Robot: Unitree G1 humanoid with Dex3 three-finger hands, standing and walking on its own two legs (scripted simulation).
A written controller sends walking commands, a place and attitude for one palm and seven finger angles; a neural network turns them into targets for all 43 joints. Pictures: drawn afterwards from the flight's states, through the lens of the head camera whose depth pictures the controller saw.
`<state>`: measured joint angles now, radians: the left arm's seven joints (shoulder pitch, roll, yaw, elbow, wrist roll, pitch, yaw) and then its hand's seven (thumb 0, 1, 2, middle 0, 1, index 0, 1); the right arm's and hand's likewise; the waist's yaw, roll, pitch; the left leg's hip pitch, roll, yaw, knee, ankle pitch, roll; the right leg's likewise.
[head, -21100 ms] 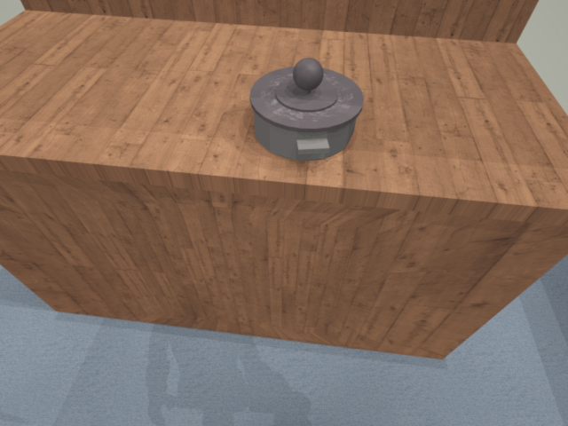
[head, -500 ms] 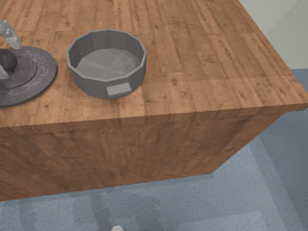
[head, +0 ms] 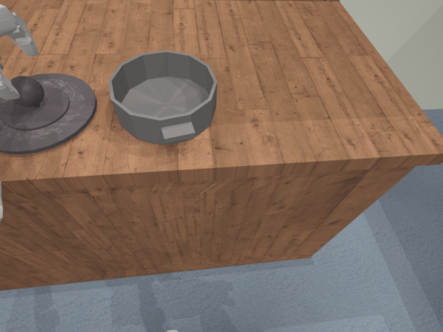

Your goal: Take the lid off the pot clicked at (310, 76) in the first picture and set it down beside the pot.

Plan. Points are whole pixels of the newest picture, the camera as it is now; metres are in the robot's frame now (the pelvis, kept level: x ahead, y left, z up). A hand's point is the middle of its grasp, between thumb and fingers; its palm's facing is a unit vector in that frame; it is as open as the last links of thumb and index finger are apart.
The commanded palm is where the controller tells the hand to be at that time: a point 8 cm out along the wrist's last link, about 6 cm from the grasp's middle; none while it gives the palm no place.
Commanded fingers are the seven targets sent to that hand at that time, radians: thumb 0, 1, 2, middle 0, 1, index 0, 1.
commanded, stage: raise the empty hand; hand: left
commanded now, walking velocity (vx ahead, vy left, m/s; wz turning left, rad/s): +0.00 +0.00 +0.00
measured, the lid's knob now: (26, 91) +0.52 +0.32 +0.13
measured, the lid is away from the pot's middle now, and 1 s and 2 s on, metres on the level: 0.24 0.24 0.24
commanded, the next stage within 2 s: draw the hand back to the body in 0.90 s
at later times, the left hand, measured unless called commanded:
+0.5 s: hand out of the picture +0.49 +0.32 +0.25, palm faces -0.26 -0.12 -0.96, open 11.0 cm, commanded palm +0.51 +0.31 +0.32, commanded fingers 0.00 -0.14 0.92 -0.49 -0.59 -0.49 -0.59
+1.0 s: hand out of the picture +0.51 +0.32 +0.29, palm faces -0.20 -0.13 -0.97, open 11.0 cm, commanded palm +0.50 +0.31 +0.35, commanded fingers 0.00 -0.14 0.92 -0.49 -0.59 -0.49 -0.59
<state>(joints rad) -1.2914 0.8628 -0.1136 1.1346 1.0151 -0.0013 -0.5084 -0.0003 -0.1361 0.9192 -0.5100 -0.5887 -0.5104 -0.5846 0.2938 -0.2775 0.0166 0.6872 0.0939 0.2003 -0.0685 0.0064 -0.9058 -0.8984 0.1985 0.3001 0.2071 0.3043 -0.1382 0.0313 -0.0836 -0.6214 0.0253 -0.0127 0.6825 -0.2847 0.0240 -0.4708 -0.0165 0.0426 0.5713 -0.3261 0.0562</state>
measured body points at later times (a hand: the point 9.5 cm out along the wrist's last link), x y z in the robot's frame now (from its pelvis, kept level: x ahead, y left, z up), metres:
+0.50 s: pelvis +0.01 -0.01 +0.01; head +0.08 +0.00 +0.45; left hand +0.50 +0.32 +0.31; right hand +0.02 -0.29 -0.12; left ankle +0.02 +0.10 -0.72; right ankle -0.03 -0.17 -0.72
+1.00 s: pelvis +0.02 -0.01 +0.01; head +0.10 -0.01 +0.45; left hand +0.51 +0.32 +0.35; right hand +0.05 -0.29 -0.12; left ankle +0.02 +0.10 -0.72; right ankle -0.03 -0.17 -0.72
